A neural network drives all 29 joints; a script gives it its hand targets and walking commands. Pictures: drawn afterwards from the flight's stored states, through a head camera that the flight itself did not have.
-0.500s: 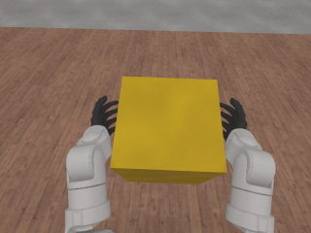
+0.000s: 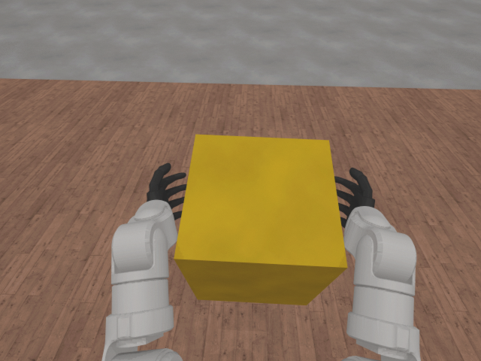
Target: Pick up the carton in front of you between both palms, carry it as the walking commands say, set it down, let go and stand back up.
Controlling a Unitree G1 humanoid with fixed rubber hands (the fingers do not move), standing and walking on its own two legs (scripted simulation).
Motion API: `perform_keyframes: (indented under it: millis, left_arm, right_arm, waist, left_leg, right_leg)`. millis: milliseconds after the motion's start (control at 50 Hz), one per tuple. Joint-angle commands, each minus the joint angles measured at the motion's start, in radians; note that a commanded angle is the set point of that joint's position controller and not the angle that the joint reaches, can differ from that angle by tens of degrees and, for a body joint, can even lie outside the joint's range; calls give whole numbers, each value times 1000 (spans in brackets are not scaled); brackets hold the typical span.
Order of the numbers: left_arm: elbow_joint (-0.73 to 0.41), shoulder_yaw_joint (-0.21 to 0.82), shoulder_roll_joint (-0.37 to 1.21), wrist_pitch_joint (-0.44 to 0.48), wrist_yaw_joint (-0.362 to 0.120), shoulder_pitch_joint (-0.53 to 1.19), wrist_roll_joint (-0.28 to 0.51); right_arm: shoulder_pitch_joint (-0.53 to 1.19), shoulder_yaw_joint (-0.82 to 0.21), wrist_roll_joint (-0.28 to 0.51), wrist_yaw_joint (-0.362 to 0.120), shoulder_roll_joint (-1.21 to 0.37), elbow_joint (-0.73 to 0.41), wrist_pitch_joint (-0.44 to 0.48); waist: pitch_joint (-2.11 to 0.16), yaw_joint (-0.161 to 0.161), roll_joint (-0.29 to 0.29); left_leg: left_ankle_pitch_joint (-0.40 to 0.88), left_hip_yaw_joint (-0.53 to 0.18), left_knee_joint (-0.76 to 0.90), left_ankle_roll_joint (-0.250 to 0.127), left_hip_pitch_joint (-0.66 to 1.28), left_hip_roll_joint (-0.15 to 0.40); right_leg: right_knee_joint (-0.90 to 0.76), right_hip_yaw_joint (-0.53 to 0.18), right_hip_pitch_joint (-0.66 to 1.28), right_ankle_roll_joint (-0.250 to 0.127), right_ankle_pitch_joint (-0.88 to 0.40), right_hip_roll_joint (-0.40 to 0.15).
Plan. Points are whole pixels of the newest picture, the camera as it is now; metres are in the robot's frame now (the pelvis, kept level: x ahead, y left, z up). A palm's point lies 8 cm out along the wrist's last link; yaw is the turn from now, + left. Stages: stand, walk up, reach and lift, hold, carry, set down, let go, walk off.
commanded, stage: carry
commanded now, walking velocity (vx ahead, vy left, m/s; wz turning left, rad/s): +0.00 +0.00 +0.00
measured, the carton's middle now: (256, 228) +0.34 +0.00 +0.03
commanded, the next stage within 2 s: none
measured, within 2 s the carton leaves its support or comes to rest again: neither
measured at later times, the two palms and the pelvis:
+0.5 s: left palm (148, 225) +0.29 +0.16 +0.12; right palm (367, 231) +0.29 -0.15 +0.12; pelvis -0.03 +0.01 +0.01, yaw +0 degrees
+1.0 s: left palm (160, 219) +0.32 +0.15 +0.09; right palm (360, 228) +0.32 -0.16 +0.09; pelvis -0.01 +0.00 -0.01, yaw +1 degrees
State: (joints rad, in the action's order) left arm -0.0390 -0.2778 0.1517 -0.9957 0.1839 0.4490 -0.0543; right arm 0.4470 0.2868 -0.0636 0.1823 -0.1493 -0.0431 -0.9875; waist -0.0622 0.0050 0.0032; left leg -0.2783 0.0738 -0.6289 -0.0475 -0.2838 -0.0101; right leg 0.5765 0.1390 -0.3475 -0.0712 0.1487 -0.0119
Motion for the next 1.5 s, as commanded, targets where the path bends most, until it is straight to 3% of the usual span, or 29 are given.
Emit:
perform_keyframes:
  millis: [0,60,180,400,700,740,800,820,860,900,940,980,1000,1020,1040,1060,1080,1120,1160,1240,1300,1320,1360,1380,1400,1420,1440,1460,1480]
  left_arm:
    - [-67,603,734,20,-1,554,143]
    - [-72,605,732,21,-1,561,142]
    - [-56,595,721,17,3,557,132]
    - [9,561,720,-1,7,590,117]
    - [40,548,753,1,8,636,129]
    - [40,553,754,2,8,635,131]
    - [60,548,746,4,11,614,120]
    - [68,543,742,5,14,608,113]
    - [71,535,738,5,17,609,103]
    - [74,536,742,7,15,632,108]
    - [80,533,748,14,15,645,114]
    - [84,530,759,26,16,643,119]
    - [88,528,760,33,18,623,119]
    - [83,526,744,39,19,600,118]
    - [76,530,738,41,19,578,118]
    - [56,545,734,44,16,586,122]
    - [20,562,736,51,15,624,135]
    - [-36,594,750,62,12,661,168]
    - [-67,623,752,70,8,654,191]
    - [-85,653,732,70,5,583,207]
    - [-72,655,722,60,6,538,195]
    - [-63,655,721,55,7,526,189]
    - [-39,653,721,44,8,514,178]
    - [-24,642,708,41,10,516,169]
    - [0,634,709,33,14,503,166]
    - [24,622,723,26,15,470,163]
    - [-3,623,728,29,17,518,170]
    - [-10,615,765,35,16,568,168]
    - [-14,611,798,44,14,581,160]
  right_arm:
    - [549,-612,151,-2,-737,-54,6]
    - [546,-611,151,-2,-736,-49,8]
    - [547,-607,148,-1,-731,-30,4]
    - [579,-573,127,6,-733,43,-11]
    - [618,-555,129,9,-762,73,-11]
    - [614,-556,128,8,-763,71,-11]
    - [611,-555,123,7,-756,83,-14]
    - [599,-552,120,7,-751,91,-15]
    - [591,-547,117,10,-745,104,-11]
    - [608,-546,120,9,-749,102,-5]
    - [634,-561,133,8,-759,84,2]
    - [661,-585,154,6,-774,53,15]
    - [673,-597,164,4,-780,37,20]
    - [672,-605,175,4,-786,22,26]
    - [660,-600,173,7,-779,16,33]
    - [652,-589,161,12,-772,27,35]
    - [628,-577,152,14,-769,35,37]
    - [594,-561,144,15,-763,34,40]
    - [573,-558,133,17,-748,21,44]
    - [498,-548,107,23,-702,0,45]
    - [461,-542,99,17,-672,-7,36]
    - [454,-538,97,14,-664,-5,33]
    - [412,-524,87,12,-645,22,26]
    - [380,-511,80,11,-630,37,22]
    - [356,-494,77,12,-606,51,18]
    - [419,-502,77,25,-593,41,20]
    - [422,-516,100,22,-632,39,24]
    - [480,-535,123,10,-688,14,33]
    - [535,-565,147,-4,-732,-16,43]
  waist:
    - [-418,-5,-11]
    - [-409,-9,8]
    - [-394,-8,-2]
    - [-318,-6,-6]
    - [-338,-5,-11]
    - [-350,-8,-11]
    - [-321,-9,3]
    - [-314,-14,18]
    - [-274,-36,103]
    - [-212,-46,146]
    - [-215,-50,113]
    - [-269,-25,59]
    - [-318,9,-19]
    - [-341,47,-198]
    - [-315,56,-240]
    - [-292,61,-108]
    - [-285,64,-65]
    - [-277,62,-80]
    - [-273,68,-124]
    - [-270,82,-121]
    - [-263,89,-133]
    - [-266,76,-129]
    - [-335,4,-66]
    - [-380,-19,6]
    - [-397,-1,141]
    - [-488,-51,324]
    - [-441,-48,253]
    - [-381,-51,172]
    - [-360,-46,78]
  left_leg:
    - [601,-114,32,-19,135,139]
    - [646,-124,43,-28,139,155]
    - [505,-123,76,-26,115,147]
    - [287,-128,159,-32,56,143]
    - [326,-122,143,-30,57,139]
    - [202,-114,156,-35,65,131]
    - [21,-116,130,-68,75,121]
    - [2,-147,118,-86,89,138]
    - [-57,-279,157,-140,84,199]
    - [23,-383,178,-195,125,265]
    - [84,-373,135,-198,142,267]
    - [116,-257,24,-140,31,208]
    - [135,-145,-104,-85,-112,133]
    - [44,-18,-331,-20,-343,15]
    - [-308,-14,-436,-10,-534,-29]
    - [-368,-53,-496,-17,-549,1]
    - [-326,-69,-512,-21,-577,28]
    - [-185,-79,-418,-12,-561,68]
    - [-77,-43,-321,5,-501,48]
    - [158,0,-76,7,-351,12]
    - [311,41,113,-9,-208,-18]
    - [358,50,166,-19,-139,-25]
    - [437,87,226,-31,142,-30]
    - [497,-34,163,-33,329,88]
    - [824,-313,44,-24,463,305]
    - [513,-601,125,-194,593,409]
    - [282,-643,192,-209,525,390]
    - [229,-589,214,-198,432,339]
    - [209,-541,231,-179,366,322]
  right_leg:
    - [8,-117,209,-37,-625,-142]
    - [-9,-113,205,-25,-524,-133]
    - [-41,-129,213,-28,-514,-155]
    - [-123,-144,180,-11,-258,-152]
    - [-112,-147,186,-10,-313,-155]
    - [-119,-136,174,-11,-156,-145]
    - [-71,-126,101,-29,95,-120]
    - [-17,-122,58,-34,148,-110]
    - [98,-68,-55,-19,202,-51]
    - [143,-11,-180,-2,299,4]
    - [93,-22,-177,-10,308,18]
    - [26,-75,26,-33,220,-4]
    - [-17,-185,215,-72,144,-55]
    - [-117,-464,410,-150,-2,-220]
    - [-190,-653,509,-223,-81,-342]
    - [-168,-655,493,-246,-183,-369]
    - [-142,-629,489,-251,-245,-374]
    - [-161,-496,447,-190,-162,-318]
    - [-163,-396,417,-160,-271,-267]
    - [-124,-234,377,-110,-442,-190]
    - [-67,-171,354,-69,-430,-155]
    - [-14,-155,340,-53,-429,-148]
    - [243,-72,244,-4,-395,-94]
    - [435,-64,69,21,-130,-66]
    - [624,-63,-134,42,450,8]
    - [779,-127,-325,50,475,75]
    - [802,-163,-388,28,443,31]
    - [780,-161,-406,17,403,14]
    - [739,-163,-391,20,351,-11]
